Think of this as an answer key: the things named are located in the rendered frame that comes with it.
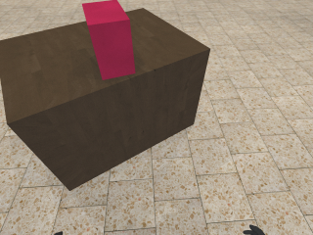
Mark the carton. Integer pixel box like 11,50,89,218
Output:
82,0,136,80

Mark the pedestal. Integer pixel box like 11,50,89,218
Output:
0,8,210,191

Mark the robot right hand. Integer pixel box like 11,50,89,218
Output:
243,224,265,235

